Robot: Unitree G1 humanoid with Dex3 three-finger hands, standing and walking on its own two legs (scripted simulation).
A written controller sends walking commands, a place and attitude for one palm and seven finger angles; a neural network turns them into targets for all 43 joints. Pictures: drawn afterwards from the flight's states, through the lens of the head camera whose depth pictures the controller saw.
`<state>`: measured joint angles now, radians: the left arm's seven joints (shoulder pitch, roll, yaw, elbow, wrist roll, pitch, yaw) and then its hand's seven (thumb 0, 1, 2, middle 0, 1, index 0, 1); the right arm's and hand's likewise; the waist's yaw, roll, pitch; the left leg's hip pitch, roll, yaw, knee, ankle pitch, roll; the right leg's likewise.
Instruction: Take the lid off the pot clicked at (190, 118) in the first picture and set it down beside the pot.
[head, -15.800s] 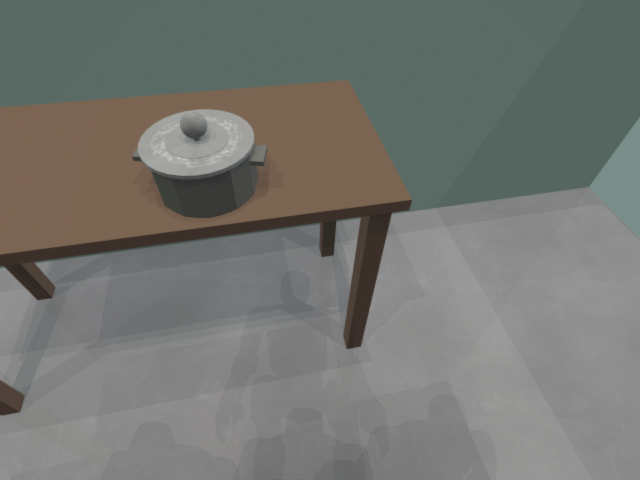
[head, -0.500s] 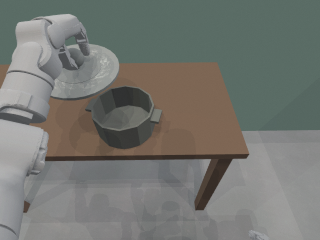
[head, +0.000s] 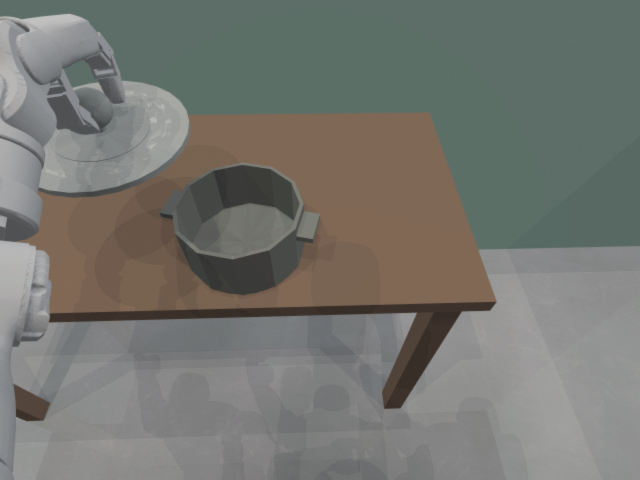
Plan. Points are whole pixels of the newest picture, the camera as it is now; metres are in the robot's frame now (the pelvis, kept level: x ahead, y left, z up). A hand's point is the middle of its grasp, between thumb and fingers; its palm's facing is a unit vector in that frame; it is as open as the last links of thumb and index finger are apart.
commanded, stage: move the lid sideways beside the pot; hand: left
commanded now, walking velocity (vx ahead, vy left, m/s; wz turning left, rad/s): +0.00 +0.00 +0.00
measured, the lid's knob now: (90, 108) +0.50 +0.26 +0.21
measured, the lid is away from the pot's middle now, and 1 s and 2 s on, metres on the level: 0.15 0.24 0.23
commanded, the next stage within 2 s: lower the lid onto the table in 0.84 s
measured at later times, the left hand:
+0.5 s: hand (15, 110) +0.46 +0.32 +0.23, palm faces -0.30 -0.13 -0.95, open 7.6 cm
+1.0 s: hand out of the picture +0.45 +0.35 +0.23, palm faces -0.31 -0.14 -0.94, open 7.6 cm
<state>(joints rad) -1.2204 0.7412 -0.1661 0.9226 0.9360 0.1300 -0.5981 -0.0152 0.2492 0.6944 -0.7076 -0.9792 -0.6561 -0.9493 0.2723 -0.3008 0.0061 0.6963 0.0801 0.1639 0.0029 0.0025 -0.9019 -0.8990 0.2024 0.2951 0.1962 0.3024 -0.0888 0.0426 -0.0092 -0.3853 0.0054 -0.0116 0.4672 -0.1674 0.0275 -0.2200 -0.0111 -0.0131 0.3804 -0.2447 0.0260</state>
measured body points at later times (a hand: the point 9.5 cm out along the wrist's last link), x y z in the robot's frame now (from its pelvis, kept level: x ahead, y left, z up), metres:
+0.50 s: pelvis +0.00 +0.00 +0.00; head +0.05 +0.00 +0.45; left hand +0.47 +0.32 +0.28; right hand +0.06 -0.28 -0.12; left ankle +0.04 +0.10 -0.74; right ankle -0.04 -0.14 -0.74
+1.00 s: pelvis +0.00 +0.01 +0.00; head +0.05 +0.02 +0.44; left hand +0.46 +0.35 +0.28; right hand +0.04 -0.28 -0.12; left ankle +0.04 +0.10 -0.74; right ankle -0.04 -0.14 -0.74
